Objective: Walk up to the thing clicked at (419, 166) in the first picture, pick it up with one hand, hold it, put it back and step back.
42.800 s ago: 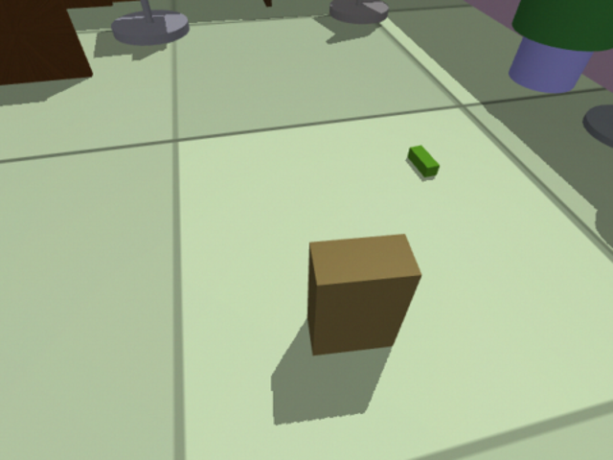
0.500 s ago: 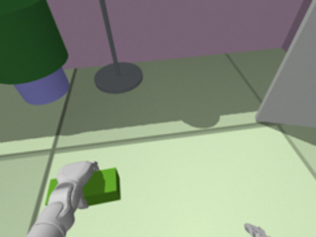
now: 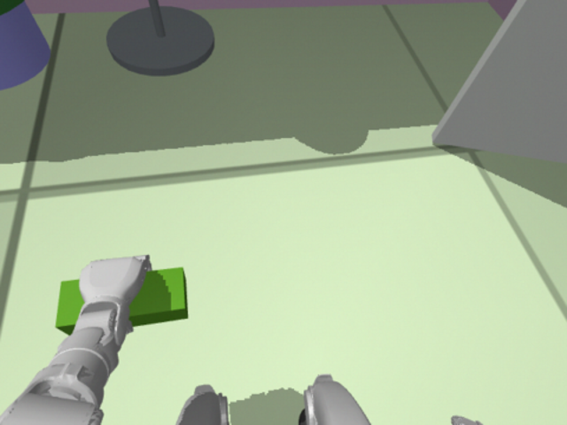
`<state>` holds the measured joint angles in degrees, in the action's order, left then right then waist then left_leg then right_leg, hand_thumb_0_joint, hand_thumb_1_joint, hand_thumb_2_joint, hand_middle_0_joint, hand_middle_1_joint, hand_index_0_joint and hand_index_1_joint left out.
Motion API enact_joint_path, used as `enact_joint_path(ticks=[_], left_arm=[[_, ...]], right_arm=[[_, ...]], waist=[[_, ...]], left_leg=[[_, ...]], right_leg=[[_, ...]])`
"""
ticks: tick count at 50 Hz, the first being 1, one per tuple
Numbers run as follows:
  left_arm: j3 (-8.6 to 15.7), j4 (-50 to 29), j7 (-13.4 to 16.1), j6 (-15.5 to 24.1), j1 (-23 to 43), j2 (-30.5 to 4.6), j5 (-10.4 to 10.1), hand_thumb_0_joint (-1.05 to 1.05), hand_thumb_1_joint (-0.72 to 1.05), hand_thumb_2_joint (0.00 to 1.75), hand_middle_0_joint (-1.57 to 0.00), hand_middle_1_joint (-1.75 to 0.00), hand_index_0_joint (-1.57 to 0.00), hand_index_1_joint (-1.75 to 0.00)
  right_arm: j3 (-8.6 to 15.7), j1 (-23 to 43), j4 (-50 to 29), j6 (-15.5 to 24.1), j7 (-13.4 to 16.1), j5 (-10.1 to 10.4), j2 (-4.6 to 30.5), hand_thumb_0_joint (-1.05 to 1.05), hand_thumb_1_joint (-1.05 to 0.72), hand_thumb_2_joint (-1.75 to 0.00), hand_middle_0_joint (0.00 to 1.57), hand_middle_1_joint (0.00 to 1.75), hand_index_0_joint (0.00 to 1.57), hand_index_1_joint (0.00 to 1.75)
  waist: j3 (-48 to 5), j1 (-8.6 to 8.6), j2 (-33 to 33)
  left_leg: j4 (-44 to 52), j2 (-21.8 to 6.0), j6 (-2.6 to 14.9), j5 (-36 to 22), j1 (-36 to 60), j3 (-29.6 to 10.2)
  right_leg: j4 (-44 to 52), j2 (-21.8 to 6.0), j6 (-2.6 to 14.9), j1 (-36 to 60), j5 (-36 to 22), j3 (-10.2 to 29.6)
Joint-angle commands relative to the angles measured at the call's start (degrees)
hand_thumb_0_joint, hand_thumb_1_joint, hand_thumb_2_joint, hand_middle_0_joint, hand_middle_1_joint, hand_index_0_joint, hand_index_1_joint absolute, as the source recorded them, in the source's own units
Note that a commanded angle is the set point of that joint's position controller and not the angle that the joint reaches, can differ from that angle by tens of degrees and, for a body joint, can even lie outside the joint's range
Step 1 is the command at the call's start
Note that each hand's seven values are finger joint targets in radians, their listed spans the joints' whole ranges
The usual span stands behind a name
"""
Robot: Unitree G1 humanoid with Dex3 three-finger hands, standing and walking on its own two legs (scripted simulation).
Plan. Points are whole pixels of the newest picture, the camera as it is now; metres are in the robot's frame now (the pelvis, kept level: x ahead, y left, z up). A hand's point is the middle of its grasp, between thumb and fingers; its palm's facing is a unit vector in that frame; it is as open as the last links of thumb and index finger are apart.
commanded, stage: crouch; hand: left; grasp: from above
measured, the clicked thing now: (127, 300) +0.36 +0.23 -0.15
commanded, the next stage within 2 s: lower in 1.34 s
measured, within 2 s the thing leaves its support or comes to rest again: neither
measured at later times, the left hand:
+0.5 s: hand (152, 314) +0.39 +0.24 -0.36, palm faces -0.48 -0.04 -0.88, open 10.3 cm
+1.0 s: hand (160, 310) +0.43 +0.25 -0.46, palm faces -0.46 -0.07 -0.89, open 10.2 cm
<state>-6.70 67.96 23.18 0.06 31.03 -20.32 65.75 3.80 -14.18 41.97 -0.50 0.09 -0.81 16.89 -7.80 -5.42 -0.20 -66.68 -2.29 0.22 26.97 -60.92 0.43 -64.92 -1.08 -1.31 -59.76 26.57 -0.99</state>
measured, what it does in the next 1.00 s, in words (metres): lowers itself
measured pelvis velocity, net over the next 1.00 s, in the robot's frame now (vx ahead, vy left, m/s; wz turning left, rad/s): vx -0.05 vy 0.00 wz -0.06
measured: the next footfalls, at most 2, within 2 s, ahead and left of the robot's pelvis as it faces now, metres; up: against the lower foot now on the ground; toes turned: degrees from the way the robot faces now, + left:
none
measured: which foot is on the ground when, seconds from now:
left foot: down 0.00-1.00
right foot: down 0.00-1.00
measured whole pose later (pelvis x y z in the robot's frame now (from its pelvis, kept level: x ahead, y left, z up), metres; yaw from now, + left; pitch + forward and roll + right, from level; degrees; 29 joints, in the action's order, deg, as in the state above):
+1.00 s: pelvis -0.05 +0.00 -0.28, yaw -4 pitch +37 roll -6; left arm 7.6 82.5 22.6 6.4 55.0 -38.0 69.1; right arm -0.8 -9.9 43.2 5.4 -7.1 -7.5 15.8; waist -4.4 -13.3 -1.0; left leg -125.9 -2.3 0.2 39.3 -124.3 -4.8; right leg -122.5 -0.7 -0.9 -121.4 38.6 -3.2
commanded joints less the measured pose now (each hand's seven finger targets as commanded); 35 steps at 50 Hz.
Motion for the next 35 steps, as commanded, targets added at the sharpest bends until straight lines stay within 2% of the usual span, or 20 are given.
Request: enact_joint_path(ticks=[1, 5, 6, 7, 8, 9, 11, 13, 15, 17, 18, 22, 25, 27, 28, 29, 31, 32, 33, 35], left_arm=[[4.4, -6.7, 5.7, -1.6, 26.1, -14.2, -0.2, 0.00, 0.58, 0.87, -0.92, -0.78, -0.94, -0.76], [6.3, -6.5, 5.1, -3.2, 28.8, -17.5, -1.6, 0.00, 0.60, 0.87, -0.95, -0.76, -0.96, -0.75], [6.3, -1.7, 4.5, -3.9, 25.8, -16.5, -2.2, 0.00, 0.61, 0.87, -0.96, -0.76, -0.97, -0.75], [6.0, -1.5, 3.8, -3.9, 27.3, -15.8, -2.9, 0.00, 0.61, 0.85, -0.96, -0.74, -0.97, -0.73], [7.7, -4.2, 3.4, -3.6, 30.4, -19.5, -2.8, 0.00, 0.60, 0.87, -0.96, -0.75, -0.96, -0.75], [8.3, -3.2, 2.9, -3.5, 30.4, -20.2, -2.9, 0.00, 0.61, 0.88, -0.97, -0.75, -0.97, -0.75], [7.9, -2.6, 1.6, -2.9, 29.9, -18.9, -3.5, 0.00, 0.60, 0.88, -0.96, -0.75, -0.97, -0.74], [8.9, -1.8, 1.0, -1.7, 32.2, -21.1, -2.9, 0.00, 0.62, 0.87, -0.98, -0.74, -0.99, -0.73], [8.6, -1.7, 0.2, 0.1, 32.2, -20.6, -2.7, 0.00, 0.59, 0.90, -0.95, -0.75, -0.96, -0.74], [10.1, -4.5, 0.2, 2.3, 36.5, -24.1, -1.5, 0.00, 0.58, 0.90, -0.95, -0.75, -0.96, -0.75], [9.6, -1.8, 0.3, 2.7, 34.0, -22.9, -0.9, 0.00, 0.58, 0.87, -0.94, -0.74, -0.96, -0.73], [10.2, -2.3, 2.4, 4.7, 37.2, -23.5, 0.8, 0.00, 0.55, 0.90, -0.93, -0.75, -0.94, -0.74], [12.7, -2.3, 4.1, 5.2, 39.6, -27.7, 2.2, 0.00, 0.55, 0.89, -0.93, -0.74, -0.94, -0.74], [13.0, -2.9, 4.9, 5.3, 41.4, -27.2, 2.6, 0.00, 0.55, 0.93, -0.96, -0.71, -0.96, -0.72], [14.1, -5.5, 5.4, 5.7, 43.6, -29.4, 3.1, 0.00, 0.57, 0.94, -0.98, -0.72, -0.97, -0.73], [13.4, -1.4, 5.5, 5.2, 40.4, -28.1, 3.5, 0.00, 0.57, 0.94, -0.99, -0.71, -0.98, -0.72], [14.0, -1.1, 5.9, 5.0, 41.2, -28.4, 3.7, 0.00, 0.59, 0.94, -0.99, -0.70, -0.98, -0.71], [15.2, -4.7, 6.2, 5.4, 45.1, -31.3, 3.6, 0.00, 0.59, 0.94, -0.99, -0.72, -0.98, -0.73], [14.2, 1.4, 6.0, 4.8, 41.7, -29.2, 3.9, 0.00, 0.61, 0.94, -1.01, -0.72, -1.00, -0.73], [14.5, 1.9, 5.6, 4.5, 42.4, -30.3, 3.6, 0.00, 0.60, 0.93, -0.99, -0.73, -0.99, -0.73]], right_arm=[[2.8, -5.9, -2.6, 2.2, 0.7, -0.9, 8.3, 0.00, -0.87, -0.89, 0.20, 0.30, 0.20, 0.30], [3.0, -5.6, -2.5, 2.7, 1.2, -1.4, 8.6, 0.00, -0.87, -0.89, 0.20, 0.30, 0.20, 0.30], [2.9, -5.6, -1.8, 2.8, 1.1, -1.7, 8.8, 0.00, -0.87, -0.89, 0.20, 0.30, 0.20, 0.30], [2.6, -5.4, -1.5, 3.2, 1.0, -2.0, 8.6, 0.00, -0.87, -0.89, 0.20, 0.30, 0.20, 0.30], [2.9, -5.6, -1.9, 3.4, 1.1, -2.0, 8.6, 0.00, -0.87, -0.89, 0.20, 0.30, 0.20, 0.30], [3.0, -5.8, -2.0, 3.5, 1.0, -2.3, 8.9, 0.00, -0.88, -0.89, 0.20, 0.30, 0.20, 0.30], [2.6, -5.8, -2.0, 3.8, 0.6, -2.4, 8.3, 0.00, -0.88, -0.89, 0.20, 0.30, 0.20, 0.30], [2.4, -6.6, -1.6, 4.0, 0.5, -2.6, 8.6, 0.00, -0.88, -0.89, 0.20, 0.30, 0.20, 0.30], [1.9, -6.7, -1.3, 4.5, 0.1, -2.8, 8.7, 0.00, -0.87, -0.89, 0.20, 0.30, 0.20, 0.30], [1.9, -7.8, -0.5, 4.8, -0.2, -3.0, 9.0, 0.00, -0.88, -0.89, 0.20, 0.30, 0.20, 0.30], [1.4, -8.1, -0.4, 4.9, -0.4, -3.1, 9.3, 0.00, -0.87, -0.89, 0.20, 0.30, 0.20, 0.30], [1.0, -8.4, 0.1, 6.1, -1.5, -3.8, 9.9, 0.00, -0.88, -0.89, 0.20, 0.30, 0.20, 0.30], [0.8, -9.4, 0.8, 6.4, -2.3, -4.6, 10.4, 0.00, -0.88, -0.89, 0.20, 0.30, 0.20, 0.30], [0.6, -9.8, 1.3, 6.8, -2.9, -5.4, 10.5, 0.00, -0.88, -0.90, 0.20, 0.30, 0.20, 0.30], [0.7, -10.0, 1.4, 6.8, -3.2, -5.5, 10.6, 0.00, -0.89, -0.90, 0.20, 0.30, 0.20, 0.30], [0.7, -9.9, 1.2, 6.8, -3.4, -5.6, 10.7, 0.00, -0.89, -0.90, 0.20, 0.30, 0.20, 0.30], [0.6, -9.8, 1.0, 6.8, -4.0, -6.0, 10.7, 0.00, -0.89, -0.90, 0.20, 0.30, 0.20, 0.30], [0.7, -9.8, 1.4, 6.7, -4.2, -6.2, 10.7, 0.00, -0.89, -0.90, 0.20, 0.30, 0.20, 0.30], [0.5, -9.8, 1.0, 6.8, -4.4, -6.3, 10.8, 0.00, -0.89, -0.90, 0.20, 0.30, 0.20, 0.30], [0.2, -9.2, 1.2, 6.6, -4.9, -6.4, 10.9, 0.00, -0.89, -0.90, 0.20, 0.30, 0.20, 0.30]], waist=[[-29.7, -1.71, -6.6], [-35.8, -1.52, -9.0], [-33.2, -2.08, -7.5], [-33.3, -2.54, -8.2], [-37.8, -1.64, -9.4], [-38.4, -2.05, -9.6], [-38.6, -3.03, -8.3], [-38.7, -4.13, -7.5], [-37.1, -5.09, -7.1], [-38.0, -5.90, -7.6], [-37.8, -6.02, -7.6], [-41.5, -6.19, -11.6], [-43.3, -6.19, -14.5], [-44.7, -6.73, -17.1], [-45.6, -6.62, -18.5], [-44.9, -6.49, -17.9], [-44.4, -7.05, -18.2], [-45.0, -6.91, -18.6], [-42.5, -7.59, -17.0], [-41.9, -7.32, -16.6]], left_leg=[[-3.7, 1.8, -0.02, -11.7, 7.6, -1.2], [-7.4, 1.5, -0.38, -7.6, 2.4, -2.3], [-8.4, 1.3, -0.40, -7.0, 0.5, -3.1], [-9.9, 1.1, -0.59, -7.6, -0.7, -3.8], [-11.2, 1.3, -0.43, -6.6, -0.9, -3.4], [-12.5, 1.2, -0.44, -5.3, -2.0, -3.8], [-15.7, 1.4, 0.02, -3.0, -6.5, -3.8], [-19.2, 1.7, 0.65, -0.7, -11.4, -3.1], [-21.6, 1.8, 0.67, 2.1, -14.7, -3.9], [-24.2, 2.0, 0.92, 4.2, -17.3, -3.7], [-25.2, 2.1, 0.82, 3.7, -18.0, -3.6], [-28.4, 1.9, -0.02, 1.5, -15.8, -4.9], [-32.0, 2.0, -0.08, -2.2, -16.0, -4.1], [-34.4, 1.8, -0.39, -5.8, -14.6, -4.0], [-35.5, 1.8, -0.35, -6.1, -15.0, -3.7], [-35.9, 1.8, -0.36, -6.2, -15.4, -3.7], [-37.3, 1.7, -0.36, -6.4, -16.0, -3.9], [-38.6, 1.7, 0.07, -5.3, -17.9, -2.9], [-39.5, 1.8, 0.16, -4.5, -19.8, -2.8], [-40.9, 1.9, 0.61, -2.8, -23.2, -2.0]], right_leg=[[-3.9, 2.4, 3.41, -4.5, -10.9, -1.3], [-9.8, 2.1, 3.76, -8.5, -7.7, -1.7], [-11.1, 2.0, 3.75, -11.5, -6.8, -2.0], [-13.1, 2.0, 3.87, -14.7, -6.4, -2.3], [-14.5, 2.0, 4.02, -13.9, -5.5, -2.2], [-15.6, 1.8, 4.02, -15.9, -4.3, -2.3], [-18.1, 1.6, 3.91, -18.0, -2.5, -2.5], [-20.1, 1.6, 3.70, -19.8, -1.4, -2.5], [-22.3, 1.3, 3.66, -24.3, 0.9, -2.7], [-23.9, 1.3, 3.45, -26.4, 2.3, -2.8], [-25.0, 1.2, 3.47, -27.1, 1.9, -3.0], [-29.9, 0.9, 3.73, -33.3, 1.0, -3.9], [-32.6, 0.8, 3.64, -34.9, -1.7, -3.9], [-34.8, 0.5, 3.66, -36.8, -3.8, -3.7], [-35.8, 0.7, 3.74, -37.1, -4.3, -3.8], [-36.4, 0.7, 3.78, -37.6, -4.4, -4.0], [-37.5, 0.6, 3.71, -38.7, -4.5, -4.1], [-37.6, 1.1, 3.66, -38.1, -4.6, -4.0], [-37.9, 0.7, 3.45, -38.4, -4.6, -3.9], [-38.2, 1.2, 3.35, -37.9, -3.9, -3.9]])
